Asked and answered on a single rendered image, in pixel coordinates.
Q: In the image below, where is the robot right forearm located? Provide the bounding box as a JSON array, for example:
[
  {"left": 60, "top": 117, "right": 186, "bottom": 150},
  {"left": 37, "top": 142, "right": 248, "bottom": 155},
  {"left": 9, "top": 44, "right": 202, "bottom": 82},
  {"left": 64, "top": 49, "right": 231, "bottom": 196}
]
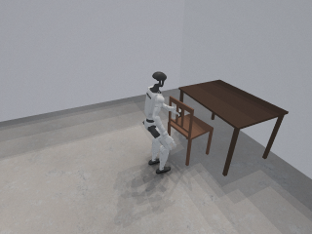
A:
[{"left": 154, "top": 116, "right": 169, "bottom": 138}]

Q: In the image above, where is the chair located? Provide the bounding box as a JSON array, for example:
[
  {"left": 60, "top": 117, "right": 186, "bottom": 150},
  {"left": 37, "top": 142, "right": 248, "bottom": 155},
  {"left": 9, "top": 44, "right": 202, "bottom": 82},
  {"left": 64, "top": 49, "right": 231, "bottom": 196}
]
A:
[{"left": 167, "top": 96, "right": 214, "bottom": 166}]

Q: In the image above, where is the robot left hand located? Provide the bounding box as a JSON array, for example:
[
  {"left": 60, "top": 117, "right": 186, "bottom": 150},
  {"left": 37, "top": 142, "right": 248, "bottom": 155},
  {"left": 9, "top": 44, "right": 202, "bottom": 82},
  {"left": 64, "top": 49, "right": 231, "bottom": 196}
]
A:
[{"left": 171, "top": 106, "right": 181, "bottom": 116}]

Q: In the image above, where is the robot left forearm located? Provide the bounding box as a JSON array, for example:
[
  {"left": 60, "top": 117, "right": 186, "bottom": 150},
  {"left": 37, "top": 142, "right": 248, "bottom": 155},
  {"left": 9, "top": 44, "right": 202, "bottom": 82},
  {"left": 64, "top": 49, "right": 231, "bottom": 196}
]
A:
[{"left": 162, "top": 103, "right": 173, "bottom": 111}]

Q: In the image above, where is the robot right hand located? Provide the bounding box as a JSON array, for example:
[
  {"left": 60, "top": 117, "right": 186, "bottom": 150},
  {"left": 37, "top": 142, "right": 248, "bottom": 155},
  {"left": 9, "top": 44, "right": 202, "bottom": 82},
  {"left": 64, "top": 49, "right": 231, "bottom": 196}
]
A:
[{"left": 165, "top": 136, "right": 176, "bottom": 150}]

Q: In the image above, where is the robot right upper arm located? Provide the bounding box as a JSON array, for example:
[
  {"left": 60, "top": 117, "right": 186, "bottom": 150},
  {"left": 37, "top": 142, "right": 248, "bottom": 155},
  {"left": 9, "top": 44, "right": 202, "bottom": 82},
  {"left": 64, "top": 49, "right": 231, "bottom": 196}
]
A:
[{"left": 152, "top": 94, "right": 165, "bottom": 122}]

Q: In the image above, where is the table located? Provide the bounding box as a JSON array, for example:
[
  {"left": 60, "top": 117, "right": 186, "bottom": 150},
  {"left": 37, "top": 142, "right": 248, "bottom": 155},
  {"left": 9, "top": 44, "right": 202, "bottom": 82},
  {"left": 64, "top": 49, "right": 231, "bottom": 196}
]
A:
[{"left": 178, "top": 79, "right": 289, "bottom": 176}]

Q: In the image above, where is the robot left foot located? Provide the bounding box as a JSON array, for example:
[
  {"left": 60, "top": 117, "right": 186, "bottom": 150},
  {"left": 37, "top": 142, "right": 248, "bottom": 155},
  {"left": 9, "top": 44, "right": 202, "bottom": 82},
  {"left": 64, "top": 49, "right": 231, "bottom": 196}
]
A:
[{"left": 148, "top": 158, "right": 160, "bottom": 166}]

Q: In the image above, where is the robot head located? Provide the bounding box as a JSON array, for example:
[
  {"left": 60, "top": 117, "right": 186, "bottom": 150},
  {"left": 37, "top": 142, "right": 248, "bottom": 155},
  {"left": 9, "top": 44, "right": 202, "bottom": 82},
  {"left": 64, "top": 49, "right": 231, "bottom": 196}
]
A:
[{"left": 149, "top": 71, "right": 167, "bottom": 94}]

